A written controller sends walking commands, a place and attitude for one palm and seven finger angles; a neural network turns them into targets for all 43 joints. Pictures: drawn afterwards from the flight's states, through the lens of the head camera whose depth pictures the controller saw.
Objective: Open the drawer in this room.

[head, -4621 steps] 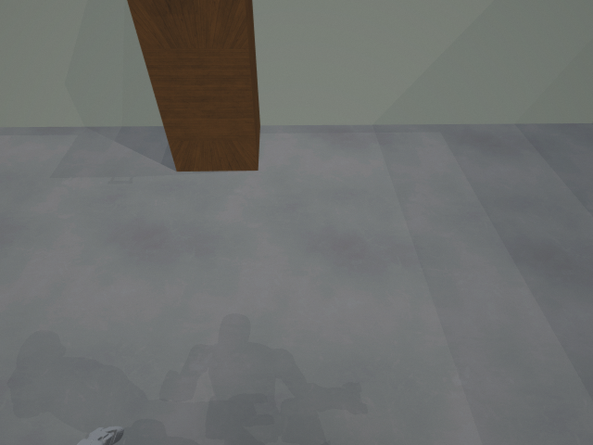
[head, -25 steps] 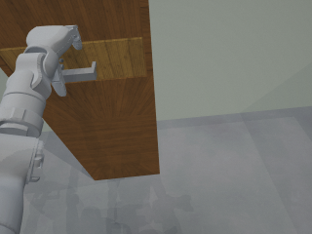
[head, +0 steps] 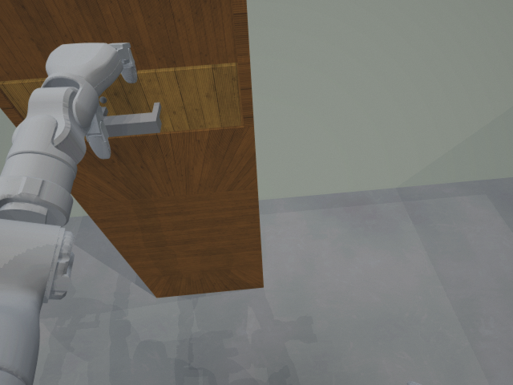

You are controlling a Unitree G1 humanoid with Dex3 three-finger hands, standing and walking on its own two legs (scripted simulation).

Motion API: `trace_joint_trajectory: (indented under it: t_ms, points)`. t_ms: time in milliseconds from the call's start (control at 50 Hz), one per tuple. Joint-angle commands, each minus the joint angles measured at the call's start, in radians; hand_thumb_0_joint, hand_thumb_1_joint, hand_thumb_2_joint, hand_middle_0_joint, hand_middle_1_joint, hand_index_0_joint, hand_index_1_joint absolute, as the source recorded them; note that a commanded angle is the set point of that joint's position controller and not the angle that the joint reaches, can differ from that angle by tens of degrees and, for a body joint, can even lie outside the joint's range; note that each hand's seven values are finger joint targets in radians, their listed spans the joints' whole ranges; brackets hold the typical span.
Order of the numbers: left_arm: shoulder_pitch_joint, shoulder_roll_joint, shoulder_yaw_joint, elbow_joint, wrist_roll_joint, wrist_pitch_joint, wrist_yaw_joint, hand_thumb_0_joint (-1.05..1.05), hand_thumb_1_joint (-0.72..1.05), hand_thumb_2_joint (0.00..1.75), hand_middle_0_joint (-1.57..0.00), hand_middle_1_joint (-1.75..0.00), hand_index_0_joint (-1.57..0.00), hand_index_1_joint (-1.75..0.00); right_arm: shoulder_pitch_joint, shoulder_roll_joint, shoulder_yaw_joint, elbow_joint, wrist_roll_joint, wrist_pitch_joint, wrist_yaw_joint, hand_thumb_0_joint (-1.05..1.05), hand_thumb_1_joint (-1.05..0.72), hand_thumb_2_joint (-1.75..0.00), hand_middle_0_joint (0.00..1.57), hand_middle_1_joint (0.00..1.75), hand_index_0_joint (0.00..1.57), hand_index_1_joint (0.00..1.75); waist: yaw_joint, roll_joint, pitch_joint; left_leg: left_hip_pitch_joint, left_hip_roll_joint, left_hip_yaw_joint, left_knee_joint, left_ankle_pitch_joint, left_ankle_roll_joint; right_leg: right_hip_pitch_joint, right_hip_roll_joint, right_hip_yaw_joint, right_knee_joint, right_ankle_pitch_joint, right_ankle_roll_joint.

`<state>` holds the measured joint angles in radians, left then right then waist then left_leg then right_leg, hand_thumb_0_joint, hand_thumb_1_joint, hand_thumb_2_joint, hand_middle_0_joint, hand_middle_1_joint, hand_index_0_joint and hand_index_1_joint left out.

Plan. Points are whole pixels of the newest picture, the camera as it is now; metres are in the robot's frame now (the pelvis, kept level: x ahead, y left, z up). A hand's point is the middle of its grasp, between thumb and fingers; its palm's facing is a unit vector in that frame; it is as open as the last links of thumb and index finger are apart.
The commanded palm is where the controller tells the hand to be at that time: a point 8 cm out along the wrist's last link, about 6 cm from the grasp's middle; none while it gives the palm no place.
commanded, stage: lower the fingers behind the handle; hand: left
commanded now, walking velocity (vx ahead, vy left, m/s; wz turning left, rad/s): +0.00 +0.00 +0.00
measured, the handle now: (128, 117) +0.53 +0.22 +0.14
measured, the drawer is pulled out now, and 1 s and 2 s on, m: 0.00 0.00 0.00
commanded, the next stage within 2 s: lift the hand off the handle in 1.68 s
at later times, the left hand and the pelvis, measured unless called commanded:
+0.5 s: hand (104, 101) +0.49 +0.23 +0.20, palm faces +0.04 +0.02 -1.00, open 13.4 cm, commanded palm +0.48 +0.26 +0.23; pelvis -0.01 +0.00 +0.00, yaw -1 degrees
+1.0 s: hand (105, 102) +0.49 +0.22 +0.20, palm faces +0.07 +0.03 -1.00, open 13.5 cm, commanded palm +0.48 +0.25 +0.20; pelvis -0.02 +0.01 -0.01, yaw -1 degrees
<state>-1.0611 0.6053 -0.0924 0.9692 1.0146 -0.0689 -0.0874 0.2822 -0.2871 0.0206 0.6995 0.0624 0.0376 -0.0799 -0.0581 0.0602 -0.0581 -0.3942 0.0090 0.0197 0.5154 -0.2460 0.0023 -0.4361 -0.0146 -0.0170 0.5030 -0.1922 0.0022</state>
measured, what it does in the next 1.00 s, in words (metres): stands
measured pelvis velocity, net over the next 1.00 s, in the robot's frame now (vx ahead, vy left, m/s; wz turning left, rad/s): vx -0.02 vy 0.01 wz -0.02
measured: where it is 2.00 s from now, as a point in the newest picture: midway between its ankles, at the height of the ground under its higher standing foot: outside the picture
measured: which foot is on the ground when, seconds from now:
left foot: down 0.00-1.00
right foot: down 0.00-1.00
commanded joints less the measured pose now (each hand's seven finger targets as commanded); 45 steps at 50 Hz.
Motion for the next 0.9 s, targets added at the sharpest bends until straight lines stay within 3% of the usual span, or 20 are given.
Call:
trace_joint_trajectory:
  t_ms: [0, 40, 100, 160, 220, 320, 520, 580, 640, 660, 740, 760, 800, 880]
  points:
    - [-0.555, 0.411, 0.149, -0.142, 0.000, 0.049, 0.059, 0.00, -0.50, 0.30, -0.30, -1.20, -0.30, -1.20, 0.019, -0.140, -0.048, -0.093, 0.001, -0.028, -0.018, 0.00, -0.90, -0.90, 0.20, 0.30, 0.20, 0.30, -0.010, -0.073, -0.295, 0.032, -0.022, 0.013, -0.080, 0.015, 0.031, 0.187, 0.005, 0.035, -0.092, -0.026, -0.002]
    - [-0.567, 0.390, 0.133, -0.166, 0.001, 0.043, 0.056, 0.00, -0.50, 0.30, -0.30, -1.20, -0.30, -1.20, 0.020, -0.133, -0.048, -0.099, -0.001, -0.028, -0.019, 0.00, -0.90, -0.90, 0.20, 0.30, 0.20, 0.30, -0.007, -0.064, -0.330, 0.042, -0.025, 0.015, -0.072, 0.043, 0.031, 0.204, 0.003, 0.037, -0.084, 0.005, -0.002]
    - [-0.520, 0.381, 0.132, -0.118, -0.004, 0.042, 0.054, 0.00, -0.50, 0.30, -0.30, -1.20, -0.30, -1.20, 0.021, -0.137, -0.047, -0.100, 0.001, -0.026, -0.019, 0.00, -0.90, -0.90, 0.20, 0.30, 0.20, 0.30, -0.010, -0.104, -0.283, 0.012, -0.023, 0.013, -0.077, 0.004, 0.030, 0.190, 0.002, 0.036, -0.091, -0.031, 0.001]
    - [-0.492, 0.406, 0.153, -0.091, -0.001, 0.037, 0.053, 0.00, -0.50, 0.30, -0.30, -1.20, -0.30, -1.20, 0.018, -0.142, -0.047, -0.101, 0.000, -0.023, -0.021, 0.00, -0.90, -0.90, 0.20, 0.30, 0.20, 0.30, -0.007, -0.120, -0.278, -0.013, -0.021, 0.020, -0.071, -0.007, 0.028, 0.206, -0.005, 0.048, -0.095, -0.043, 0.002]
    - [-0.477, 0.377, 0.118, -0.058, -0.001, 0.045, 0.052, 0.00, -0.50, 0.30, -0.30, -1.20, -0.30, -1.20, 0.019, -0.144, -0.042, -0.099, 0.005, -0.026, -0.021, 0.00, -0.90, -0.90, 0.20, 0.30, 0.20, 0.30, -0.017, -0.122, -0.220, -0.041, -0.020, 0.021, -0.075, -0.058, 0.027, 0.155, -0.002, 0.043, -0.097, -0.090, 0.005]
    - [-0.465, 0.395, 0.130, -0.047, 0.014, 0.045, 0.061, 0.00, -0.50, 0.30, -0.30, -1.20, -0.30, -1.20, 0.030, -0.145, -0.045, -0.102, 0.002, -0.027, -0.022, 0.00, -0.90, -0.90, 0.20, 0.30, 0.20, 0.30, -0.012, -0.126, -0.258, -0.057, -0.022, 0.026, -0.062, -0.067, 0.027, 0.163, -0.005, 0.049, -0.086, -0.099, 0.006]
    - [-0.430, 0.364, 0.091, 0.021, 0.027, 0.062, 0.065, 0.00, -0.50, 0.30, -0.30, -1.20, -0.30, -1.20, 0.045, -0.154, -0.042, -0.108, 0.005, -0.028, -0.023, 0.00, -0.90, -0.90, 0.20, 0.30, 0.20, 0.30, -0.028, -0.124, -0.204, -0.101, -0.021, 0.028, -0.057, -0.149, 0.023, 0.091, -0.002, 0.042, -0.080, -0.177, 0.008]
    - [-0.420, 0.383, 0.107, 0.029, 0.034, 0.063, 0.069, 0.00, -0.50, 0.30, -0.30, -1.20, -0.30, -1.20, 0.052, -0.155, -0.045, -0.110, 0.004, -0.029, -0.024, 0.00, -0.90, -0.90, 0.20, 0.30, 0.20, 0.30, -0.027, -0.140, -0.221, -0.112, -0.019, 0.029, -0.048, -0.149, 0.026, 0.097, -0.003, 0.048, -0.075, -0.178, 0.009]
    - [-0.416, 0.343, 0.079, 0.034, 0.032, 0.069, 0.071, 0.00, -0.50, 0.30, -0.30, -1.20, -0.30, -1.20, 0.059, -0.154, -0.046, -0.115, 0.002, -0.031, -0.022, 0.00, -0.90, -0.90, 0.20, 0.30, 0.20, 0.30, -0.035, -0.139, -0.208, -0.113, -0.019, 0.029, -0.045, -0.168, 0.025, 0.071, -0.001, 0.043, -0.072, -0.193, 0.009]
    - [-0.407, 0.363, 0.100, 0.036, 0.032, 0.067, 0.071, 0.00, -0.50, 0.30, -0.30, -1.20, -0.30, -1.20, 0.062, -0.159, -0.048, -0.113, 0.002, -0.029, -0.022, 0.00, -0.90, -0.90, 0.20, 0.30, 0.20, 0.30, -0.030, -0.163, -0.222, -0.119, -0.019, 0.031, -0.039, -0.163, 0.026, 0.089, -0.003, 0.049, -0.078, -0.192, 0.009]
    - [-0.395, 0.342, 0.070, 0.067, 0.035, 0.077, 0.069, 0.00, -0.50, 0.30, -0.30, -1.20, -0.30, -1.20, 0.063, -0.160, -0.043, -0.120, 0.004, -0.030, -0.026, 0.00, -0.90, -0.90, 0.20, 0.30, 0.20, 0.30, -0.039, -0.145, -0.184, -0.136, -0.020, 0.031, -0.041, -0.189, 0.024, 0.050, 0.000, 0.044, -0.072, -0.221, 0.009]
    - [-0.384, 0.360, 0.091, 0.062, 0.036, 0.077, 0.069, 0.00, -0.50, 0.30, -0.30, -1.20, -0.30, -1.20, 0.066, -0.162, -0.048, -0.119, 0.005, -0.029, -0.025, 0.00, -0.90, -0.90, 0.20, 0.30, 0.20, 0.30, -0.034, -0.163, -0.197, -0.133, -0.018, 0.032, -0.037, -0.186, 0.026, 0.058, 0.001, 0.045, -0.075, -0.223, 0.008]
    - [-0.380, 0.342, 0.072, 0.066, 0.039, 0.079, 0.070, 0.00, -0.50, 0.30, -0.30, -1.20, -0.30, -1.20, 0.069, -0.161, -0.046, -0.123, 0.005, -0.029, -0.027, 0.00, -0.90, -0.90, 0.20, 0.30, 0.20, 0.30, -0.037, -0.138, -0.189, -0.137, -0.020, 0.031, -0.035, -0.194, 0.025, 0.034, 0.004, 0.040, -0.063, -0.224, 0.007]
    - [-0.376, 0.303, 0.039, 0.092, 0.043, 0.091, 0.071, 0.00, -0.50, 0.30, -0.30, -1.20, -0.30, -1.20, 0.079, -0.163, -0.046, -0.123, 0.004, -0.030, -0.024, 0.00, -0.90, -0.90, 0.20, 0.30, 0.20, 0.30, -0.048, -0.144, -0.170, -0.137, -0.017, 0.027, -0.034, -0.213, 0.023, 0.000, 0.009, 0.031, -0.055, -0.230, 0.006]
